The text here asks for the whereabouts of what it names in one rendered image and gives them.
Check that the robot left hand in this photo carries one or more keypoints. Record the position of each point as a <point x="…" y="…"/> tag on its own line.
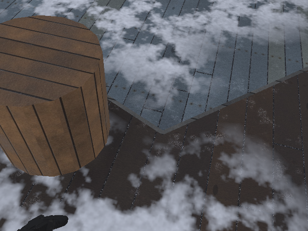
<point x="42" y="223"/>

